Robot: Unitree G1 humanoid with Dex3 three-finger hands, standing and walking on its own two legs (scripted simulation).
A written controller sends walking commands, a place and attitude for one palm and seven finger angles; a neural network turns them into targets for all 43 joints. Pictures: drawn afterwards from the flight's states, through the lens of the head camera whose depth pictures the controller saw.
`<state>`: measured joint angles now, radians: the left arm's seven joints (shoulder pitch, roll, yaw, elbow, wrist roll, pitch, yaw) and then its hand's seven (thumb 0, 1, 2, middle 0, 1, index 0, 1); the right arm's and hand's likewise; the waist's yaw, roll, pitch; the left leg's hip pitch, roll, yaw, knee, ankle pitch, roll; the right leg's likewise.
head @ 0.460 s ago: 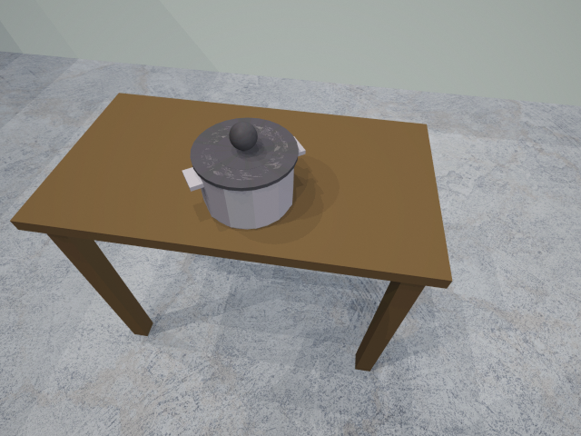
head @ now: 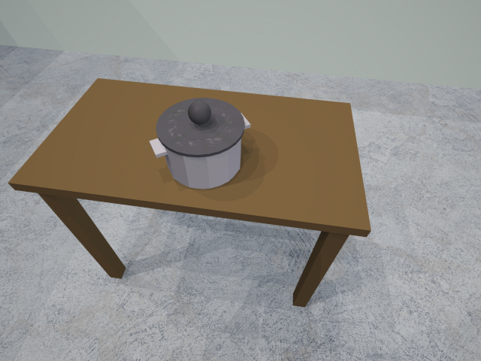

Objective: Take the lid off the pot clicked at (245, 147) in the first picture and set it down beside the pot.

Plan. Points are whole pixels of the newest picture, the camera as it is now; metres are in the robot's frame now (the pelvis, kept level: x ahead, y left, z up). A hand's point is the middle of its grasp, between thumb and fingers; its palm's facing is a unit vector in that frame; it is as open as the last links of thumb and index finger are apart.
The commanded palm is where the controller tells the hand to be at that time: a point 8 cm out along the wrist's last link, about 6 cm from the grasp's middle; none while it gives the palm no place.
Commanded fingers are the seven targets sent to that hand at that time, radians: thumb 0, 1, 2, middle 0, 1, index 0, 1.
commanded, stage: look at it before walking up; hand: left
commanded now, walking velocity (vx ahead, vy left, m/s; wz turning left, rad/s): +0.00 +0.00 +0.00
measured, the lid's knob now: (199, 112) +0.61 +0.13 +0.06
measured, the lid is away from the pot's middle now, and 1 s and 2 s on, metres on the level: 0.00 0.00 0.00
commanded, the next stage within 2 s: take the last steps up to it in 0.18 s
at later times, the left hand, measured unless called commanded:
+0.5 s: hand out of the picture +0.00 +0.17 -0.18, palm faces +0.02 -0.98 -0.20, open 7.4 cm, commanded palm none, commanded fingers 0.00 0.90 0.90 -0.20 -0.30 -0.20 -0.30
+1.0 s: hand out of the picture +0.10 +0.19 -0.18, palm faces +0.01 -0.97 -0.23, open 7.4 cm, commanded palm none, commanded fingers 0.00 0.90 0.90 -0.20 -0.30 -0.20 -0.30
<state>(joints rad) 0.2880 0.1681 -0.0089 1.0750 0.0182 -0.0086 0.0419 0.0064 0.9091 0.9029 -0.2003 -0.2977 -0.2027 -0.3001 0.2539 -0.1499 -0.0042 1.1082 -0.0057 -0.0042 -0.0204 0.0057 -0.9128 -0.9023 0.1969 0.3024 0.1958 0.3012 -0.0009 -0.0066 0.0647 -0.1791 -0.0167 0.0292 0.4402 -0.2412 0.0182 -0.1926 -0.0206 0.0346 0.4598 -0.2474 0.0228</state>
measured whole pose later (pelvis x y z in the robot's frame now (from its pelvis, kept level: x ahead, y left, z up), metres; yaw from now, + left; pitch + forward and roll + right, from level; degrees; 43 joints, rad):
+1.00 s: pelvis +0.06 +0.00 +0.00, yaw -1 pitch +2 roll +0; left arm 0.24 0.17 0.02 1.01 0.02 -0.01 0.06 0.01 0.91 0.90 -0.20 -0.30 -0.20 -0.30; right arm 0.24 -0.15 -0.03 1.07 0.00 0.01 -0.05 0.02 -0.92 -0.90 0.20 0.30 0.20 0.30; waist 0.00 -0.01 0.07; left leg -0.15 -0.01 0.04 0.46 -0.32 0.01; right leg -0.19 -0.02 -0.01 0.52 -0.30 0.01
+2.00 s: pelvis +0.02 -0.01 +0.00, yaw -1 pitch +0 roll +0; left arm 0.27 0.17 -0.02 1.08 0.01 -0.01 0.03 0.01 0.91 0.90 -0.20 -0.30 -0.20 -0.30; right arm 0.28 -0.14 0.01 1.11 -0.01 -0.01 -0.03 0.01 -0.92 -0.90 0.20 0.30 0.20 0.30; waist 0.00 -0.01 0.04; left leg -0.17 0.01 0.05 0.47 -0.29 0.00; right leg -0.19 -0.01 -0.01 0.49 -0.29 0.00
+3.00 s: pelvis +0.07 +0.01 -0.01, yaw -1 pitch +0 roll +0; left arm 0.32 0.17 0.03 1.04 0.02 -0.04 0.04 0.01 0.91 0.90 -0.20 -0.30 -0.20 -0.30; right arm 0.35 -0.14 0.00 1.09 -0.01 0.00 -0.03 0.00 -0.91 -0.90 0.20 0.30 0.20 0.30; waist 0.02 0.00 0.04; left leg -0.22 0.00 0.07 0.71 -0.48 0.01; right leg -0.16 -0.04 -0.02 0.57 -0.41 0.02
